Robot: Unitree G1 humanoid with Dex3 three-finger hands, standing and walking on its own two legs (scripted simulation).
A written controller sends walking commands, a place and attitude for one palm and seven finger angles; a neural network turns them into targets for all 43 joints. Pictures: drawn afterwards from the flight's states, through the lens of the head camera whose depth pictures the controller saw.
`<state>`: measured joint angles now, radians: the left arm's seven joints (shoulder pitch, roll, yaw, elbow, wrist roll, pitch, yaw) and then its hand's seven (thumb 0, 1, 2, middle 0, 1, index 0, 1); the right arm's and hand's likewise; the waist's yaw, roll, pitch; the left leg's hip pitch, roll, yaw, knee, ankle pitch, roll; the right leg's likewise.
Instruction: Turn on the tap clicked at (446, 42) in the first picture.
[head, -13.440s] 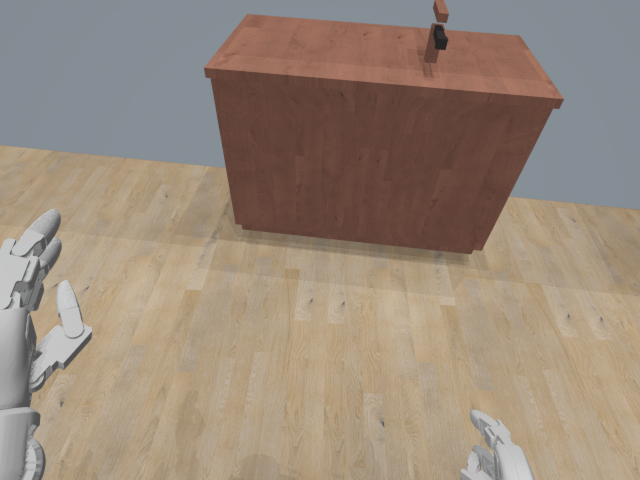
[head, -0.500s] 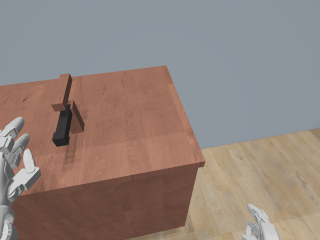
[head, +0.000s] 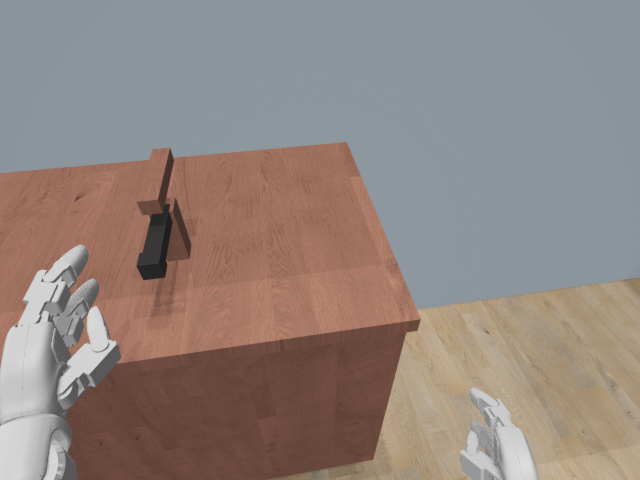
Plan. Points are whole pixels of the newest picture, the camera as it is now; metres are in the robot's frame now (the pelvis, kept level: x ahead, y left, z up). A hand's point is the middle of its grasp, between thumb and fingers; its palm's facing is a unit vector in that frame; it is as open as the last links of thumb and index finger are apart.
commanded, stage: turn the palm inward beside the body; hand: left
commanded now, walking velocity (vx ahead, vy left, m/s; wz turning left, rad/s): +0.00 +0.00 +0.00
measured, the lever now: (152, 265) +0.33 +0.28 +0.10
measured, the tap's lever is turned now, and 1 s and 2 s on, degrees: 0 0 0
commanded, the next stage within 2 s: reach beside the lever's end, fingers flat in 0.76 s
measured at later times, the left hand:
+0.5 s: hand (134, 362) +0.17 +0.21 +0.15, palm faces +0.46 -0.87 -0.15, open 7.4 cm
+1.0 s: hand (150, 339) +0.20 +0.21 +0.14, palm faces +0.46 -0.88 -0.15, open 7.4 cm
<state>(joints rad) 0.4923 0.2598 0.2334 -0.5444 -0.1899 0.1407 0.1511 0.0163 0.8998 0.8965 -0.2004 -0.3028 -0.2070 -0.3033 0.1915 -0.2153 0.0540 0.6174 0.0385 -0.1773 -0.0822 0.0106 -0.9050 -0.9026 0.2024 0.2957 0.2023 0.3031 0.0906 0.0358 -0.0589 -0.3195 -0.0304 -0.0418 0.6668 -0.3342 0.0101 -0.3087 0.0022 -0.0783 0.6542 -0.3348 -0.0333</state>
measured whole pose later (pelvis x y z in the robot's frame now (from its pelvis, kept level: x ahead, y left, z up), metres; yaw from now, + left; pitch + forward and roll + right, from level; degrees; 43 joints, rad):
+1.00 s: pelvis +0.02 -0.03 +0.00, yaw +1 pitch +0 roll +0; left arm 0.52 0.23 0.23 -0.54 -0.24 0.17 0.16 0.02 0.90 0.90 -0.20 -0.30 -0.21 -0.30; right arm 0.21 -0.25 0.03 0.63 0.04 -0.21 -0.09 0.01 -0.91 -0.90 0.20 0.30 0.20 0.30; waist 0.08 0.06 -0.07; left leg -0.30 -0.01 -0.07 0.65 -0.36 -0.02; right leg -0.29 0.02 -0.10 0.65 -0.37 -0.07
